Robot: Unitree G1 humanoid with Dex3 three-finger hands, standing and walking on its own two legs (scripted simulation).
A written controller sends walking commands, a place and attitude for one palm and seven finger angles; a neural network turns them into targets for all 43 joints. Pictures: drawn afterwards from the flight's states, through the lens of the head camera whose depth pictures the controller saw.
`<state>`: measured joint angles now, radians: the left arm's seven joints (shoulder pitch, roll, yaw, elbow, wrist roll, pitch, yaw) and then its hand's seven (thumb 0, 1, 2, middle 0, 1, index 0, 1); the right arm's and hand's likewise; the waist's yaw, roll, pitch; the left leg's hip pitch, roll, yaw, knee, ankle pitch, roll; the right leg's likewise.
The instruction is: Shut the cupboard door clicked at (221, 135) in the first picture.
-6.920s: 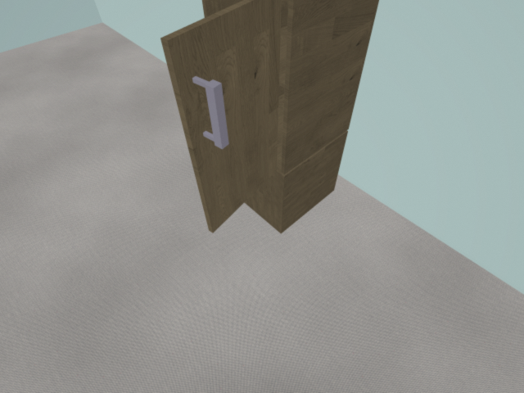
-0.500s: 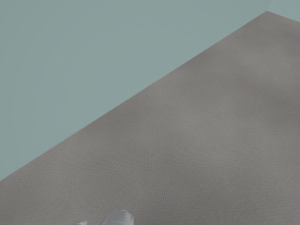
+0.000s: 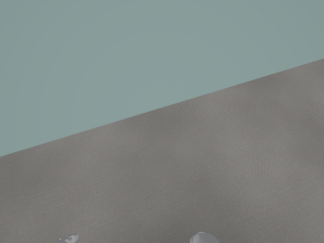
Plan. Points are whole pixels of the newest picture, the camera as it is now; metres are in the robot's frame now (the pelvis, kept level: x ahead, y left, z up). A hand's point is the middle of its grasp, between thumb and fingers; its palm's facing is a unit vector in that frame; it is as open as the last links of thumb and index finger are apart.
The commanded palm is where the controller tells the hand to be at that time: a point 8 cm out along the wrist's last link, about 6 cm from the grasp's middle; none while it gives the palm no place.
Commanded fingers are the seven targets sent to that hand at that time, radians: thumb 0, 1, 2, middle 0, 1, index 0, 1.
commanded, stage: walk to a spot facing it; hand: left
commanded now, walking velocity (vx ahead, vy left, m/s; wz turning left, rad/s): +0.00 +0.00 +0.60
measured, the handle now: out of the picture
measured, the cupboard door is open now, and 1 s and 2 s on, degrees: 100 100 100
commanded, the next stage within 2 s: none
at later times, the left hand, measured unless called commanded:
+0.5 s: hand out of the picture +0.00 +0.15 -0.16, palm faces +0.34 -0.90 -0.27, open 7.3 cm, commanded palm none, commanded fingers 0.00 0.90 0.90 -0.20 -0.30 -0.20 -0.30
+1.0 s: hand out of the picture -0.01 +0.17 -0.16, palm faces +0.56 -0.78 -0.29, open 7.4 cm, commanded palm none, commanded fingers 0.00 0.90 0.90 -0.20 -0.30 -0.20 -0.30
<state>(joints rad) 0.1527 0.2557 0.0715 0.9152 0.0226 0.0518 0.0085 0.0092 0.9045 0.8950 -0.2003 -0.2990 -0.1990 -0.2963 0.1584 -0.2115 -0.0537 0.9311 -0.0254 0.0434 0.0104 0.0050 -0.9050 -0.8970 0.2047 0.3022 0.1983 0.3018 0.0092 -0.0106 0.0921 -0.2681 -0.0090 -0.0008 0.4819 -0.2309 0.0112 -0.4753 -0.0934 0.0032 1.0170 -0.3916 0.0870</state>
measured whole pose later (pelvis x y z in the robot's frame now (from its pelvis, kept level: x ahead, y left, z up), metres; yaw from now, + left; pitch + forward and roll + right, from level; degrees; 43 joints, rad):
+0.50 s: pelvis +0.00 -0.06 +0.00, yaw +20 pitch +0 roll +2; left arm 0.21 0.19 0.04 0.90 0.03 -0.01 0.03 0.00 0.91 0.89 -0.21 -0.30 -0.21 -0.30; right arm 0.11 -0.26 -0.09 0.96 -0.02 0.09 0.03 0.01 -0.91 -0.90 0.20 0.30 0.19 0.30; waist 0.00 -0.01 0.12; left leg -0.41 0.04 0.08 0.86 -0.42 -0.08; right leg -0.17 -0.13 -0.29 0.52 -0.35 -0.02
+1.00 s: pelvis +0.02 -0.07 -0.01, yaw +35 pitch +2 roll +1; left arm 0.12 0.23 0.06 0.88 0.02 0.04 0.01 0.01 0.90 0.90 -0.20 -0.30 -0.20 -0.30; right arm 0.17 -0.22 -0.07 0.94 -0.03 0.06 0.01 0.01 -0.90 -0.90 0.21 0.30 0.20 0.30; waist -0.02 0.02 0.10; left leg -0.33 -0.03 -0.08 0.54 -0.24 -0.02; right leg -0.34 -0.04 -0.01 0.69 -0.36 0.07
